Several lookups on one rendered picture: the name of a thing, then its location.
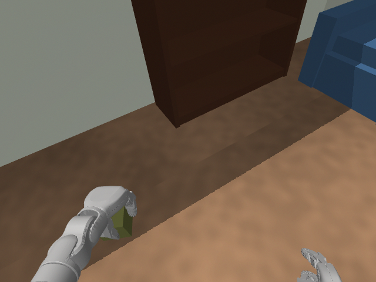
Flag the bookshelf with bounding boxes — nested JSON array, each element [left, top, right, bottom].
[[131, 0, 307, 128]]

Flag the left robot arm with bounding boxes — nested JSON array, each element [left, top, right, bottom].
[[31, 206, 108, 282]]

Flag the armchair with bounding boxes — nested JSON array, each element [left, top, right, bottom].
[[298, 0, 376, 123]]

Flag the small box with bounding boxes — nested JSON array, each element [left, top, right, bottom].
[[100, 206, 133, 241]]

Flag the left robot hand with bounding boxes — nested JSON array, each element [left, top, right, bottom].
[[84, 186, 137, 240]]

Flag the right robot hand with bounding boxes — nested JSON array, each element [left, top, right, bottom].
[[297, 248, 342, 282]]

